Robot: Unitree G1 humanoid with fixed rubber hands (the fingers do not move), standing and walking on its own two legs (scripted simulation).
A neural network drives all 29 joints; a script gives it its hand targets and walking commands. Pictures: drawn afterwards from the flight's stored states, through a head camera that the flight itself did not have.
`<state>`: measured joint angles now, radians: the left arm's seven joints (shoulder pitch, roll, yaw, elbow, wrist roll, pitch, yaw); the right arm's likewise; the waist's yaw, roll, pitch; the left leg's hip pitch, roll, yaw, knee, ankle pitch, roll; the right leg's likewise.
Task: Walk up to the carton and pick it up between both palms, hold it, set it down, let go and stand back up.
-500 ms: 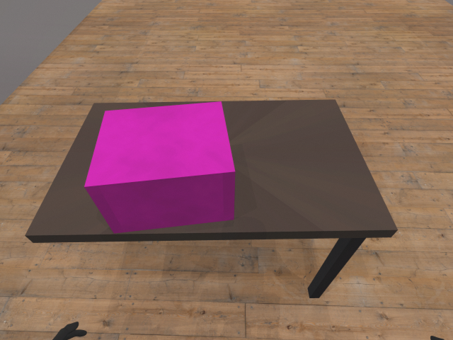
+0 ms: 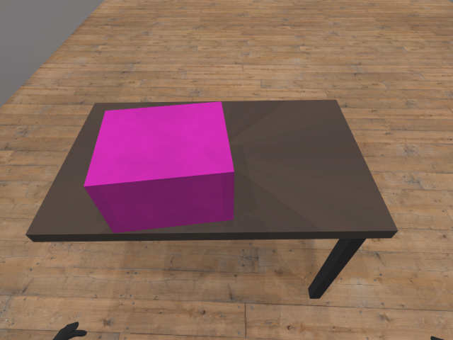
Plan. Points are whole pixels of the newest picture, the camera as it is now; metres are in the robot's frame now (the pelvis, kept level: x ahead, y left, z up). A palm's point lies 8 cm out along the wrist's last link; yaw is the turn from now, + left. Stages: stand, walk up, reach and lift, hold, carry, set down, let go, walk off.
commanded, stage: walk up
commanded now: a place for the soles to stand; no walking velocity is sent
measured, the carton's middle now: (169, 165) +0.52 +0.19 -0.04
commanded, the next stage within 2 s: none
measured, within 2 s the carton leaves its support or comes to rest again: neither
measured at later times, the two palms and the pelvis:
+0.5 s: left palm out of the picture +0.09 +0.32 -0.08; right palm out of the picture +0.09 -0.35 -0.08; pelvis +0.00 -0.01 +0.00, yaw +0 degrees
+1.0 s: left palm out of the picture +0.09 +0.32 -0.08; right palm out of the picture +0.09 -0.36 -0.08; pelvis +0.00 -0.02 +0.00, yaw +1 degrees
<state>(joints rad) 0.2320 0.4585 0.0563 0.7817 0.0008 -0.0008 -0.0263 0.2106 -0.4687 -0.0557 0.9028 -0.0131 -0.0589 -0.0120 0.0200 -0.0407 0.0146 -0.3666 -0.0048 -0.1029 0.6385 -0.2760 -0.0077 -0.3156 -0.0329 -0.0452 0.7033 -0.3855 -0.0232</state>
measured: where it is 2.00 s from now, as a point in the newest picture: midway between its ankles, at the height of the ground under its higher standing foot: outside the picture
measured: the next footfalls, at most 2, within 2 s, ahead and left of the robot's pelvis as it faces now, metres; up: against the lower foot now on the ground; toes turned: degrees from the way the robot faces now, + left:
left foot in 1.68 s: +0.06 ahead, +0.26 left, +0.00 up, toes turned +3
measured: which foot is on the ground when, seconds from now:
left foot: down 0.00-1.00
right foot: down 0.00-1.00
